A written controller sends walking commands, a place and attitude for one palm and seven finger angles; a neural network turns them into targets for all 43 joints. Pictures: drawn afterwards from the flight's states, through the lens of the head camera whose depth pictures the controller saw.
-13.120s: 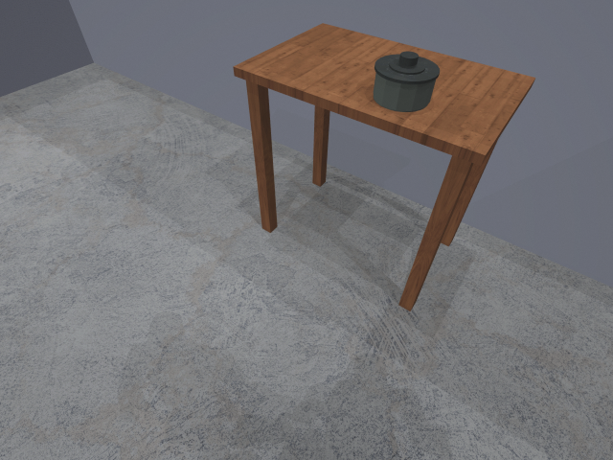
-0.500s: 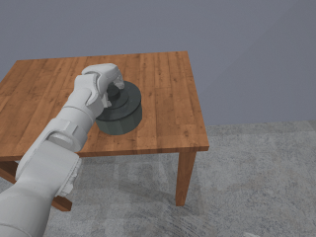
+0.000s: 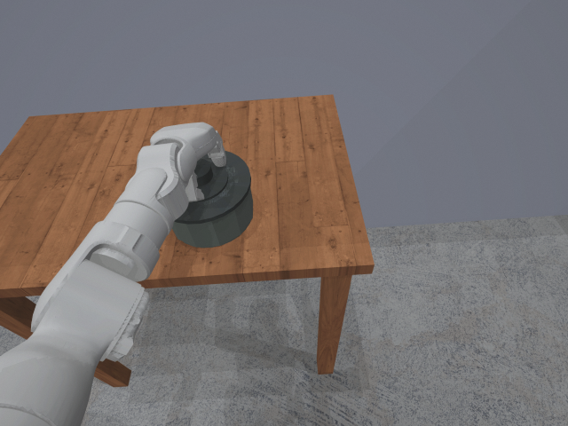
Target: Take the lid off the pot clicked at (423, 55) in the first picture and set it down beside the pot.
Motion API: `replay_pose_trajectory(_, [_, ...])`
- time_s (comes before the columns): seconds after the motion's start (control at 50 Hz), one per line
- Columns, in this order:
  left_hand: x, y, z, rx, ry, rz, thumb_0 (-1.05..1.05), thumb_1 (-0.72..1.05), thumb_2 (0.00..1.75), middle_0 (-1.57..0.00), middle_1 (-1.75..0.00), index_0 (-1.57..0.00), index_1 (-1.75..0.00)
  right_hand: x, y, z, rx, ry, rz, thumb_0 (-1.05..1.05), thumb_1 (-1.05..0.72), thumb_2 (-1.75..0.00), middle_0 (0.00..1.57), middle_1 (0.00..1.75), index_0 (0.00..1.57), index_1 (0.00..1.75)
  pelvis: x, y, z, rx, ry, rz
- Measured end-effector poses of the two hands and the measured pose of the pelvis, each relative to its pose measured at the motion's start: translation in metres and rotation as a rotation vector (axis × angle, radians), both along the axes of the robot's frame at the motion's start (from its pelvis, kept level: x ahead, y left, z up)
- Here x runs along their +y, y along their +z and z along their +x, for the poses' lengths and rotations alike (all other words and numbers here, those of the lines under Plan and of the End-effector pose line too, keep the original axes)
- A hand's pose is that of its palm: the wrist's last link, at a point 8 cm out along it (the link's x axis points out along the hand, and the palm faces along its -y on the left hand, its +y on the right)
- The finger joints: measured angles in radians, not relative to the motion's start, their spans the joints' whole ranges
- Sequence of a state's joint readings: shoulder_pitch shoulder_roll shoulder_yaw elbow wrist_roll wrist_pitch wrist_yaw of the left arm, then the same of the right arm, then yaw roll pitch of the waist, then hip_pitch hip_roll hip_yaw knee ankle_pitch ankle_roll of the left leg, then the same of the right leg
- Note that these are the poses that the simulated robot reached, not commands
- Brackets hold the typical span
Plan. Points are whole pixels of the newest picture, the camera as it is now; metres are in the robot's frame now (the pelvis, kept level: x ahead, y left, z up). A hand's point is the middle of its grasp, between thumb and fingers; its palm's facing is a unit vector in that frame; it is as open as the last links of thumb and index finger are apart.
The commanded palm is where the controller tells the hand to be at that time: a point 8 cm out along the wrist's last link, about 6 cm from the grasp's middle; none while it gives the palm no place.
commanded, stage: close the fingers and squeeze the knob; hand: left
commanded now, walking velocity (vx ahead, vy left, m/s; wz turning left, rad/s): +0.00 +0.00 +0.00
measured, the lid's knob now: (197, 172) +0.49 +0.14 +0.09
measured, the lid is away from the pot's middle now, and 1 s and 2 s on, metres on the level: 0.00 0.01 0.01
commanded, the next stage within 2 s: lift the lid straight up in 1.52 s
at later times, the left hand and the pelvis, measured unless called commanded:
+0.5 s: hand (191, 176) +0.46 +0.14 +0.11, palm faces -0.39 -0.06 -0.92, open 8.3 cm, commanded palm +0.45 +0.14 +0.17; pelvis +0.00 +0.00 +0.00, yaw +0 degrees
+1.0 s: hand (189, 175) +0.46 +0.14 +0.11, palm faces -0.36 -0.07 -0.93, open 7.5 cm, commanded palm +0.45 +0.15 +0.17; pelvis +0.00 +0.00 +0.00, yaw +0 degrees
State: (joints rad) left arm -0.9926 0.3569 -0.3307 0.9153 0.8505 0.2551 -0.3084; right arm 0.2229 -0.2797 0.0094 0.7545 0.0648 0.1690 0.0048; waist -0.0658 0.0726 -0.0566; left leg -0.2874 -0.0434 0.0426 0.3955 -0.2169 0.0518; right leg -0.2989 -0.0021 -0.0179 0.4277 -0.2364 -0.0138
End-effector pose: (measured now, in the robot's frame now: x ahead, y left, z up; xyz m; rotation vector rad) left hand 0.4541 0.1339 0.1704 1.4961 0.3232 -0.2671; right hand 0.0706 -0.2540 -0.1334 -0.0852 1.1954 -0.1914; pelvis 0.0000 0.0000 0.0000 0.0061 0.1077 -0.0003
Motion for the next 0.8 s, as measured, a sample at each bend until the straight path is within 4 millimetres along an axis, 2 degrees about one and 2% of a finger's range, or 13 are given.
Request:
replay_pose_trajectory(0.12, [0.001,0.001,-0.004,-0.004,0.002,0.011,0.00,-0.08,1.07,-0.57,-0.67,-0.58,-0.68,-0.002,0.003,0.008,-0.031,0.003,-0.006,0.00,-0.91,-0.90,0.20,0.30,0.20,0.30,-0.002,0.000,-0.002,-0.006,0.000,0.000])
replay_pose_trajectory(0.28, [0.004,0.001,-0.004,0.008,0.019,0.012,0.00,0.02,0.99,-0.53,-0.86,-0.54,-0.88,-0.005,0.005,0.012,-0.042,0.006,-0.019,0.00,-0.91,-0.90,0.20,0.30,0.20,0.30,-0.005,0.000,-0.004,-0.008,0.003,0.000])
replay_pose_trajectory(0.62, [0.005,-0.001,0.006,0.012,-0.008,0.005,0.00,0.20,0.89,-0.61,-1.02,-0.61,-1.02,-0.007,0.002,-0.008,0.014,-0.025,-0.029,0.00,-0.91,-0.90,0.20,0.30,0.20,0.30,-0.002,0.000,0.001,0.005,-0.005,-0.002])
replay_pose_trajectory(0.8, [0.006,0.000,0.003,-0.005,-0.008,-0.010,0.00,0.23,0.78,-0.62,-1.02,-0.63,-1.01,-0.002,0.002,-0.001,0.001,-0.021,-0.013,0.00,-0.91,-0.90,0.20,0.30,0.20,0.30,0.000,0.000,0.004,0.000,-0.008,-0.003])
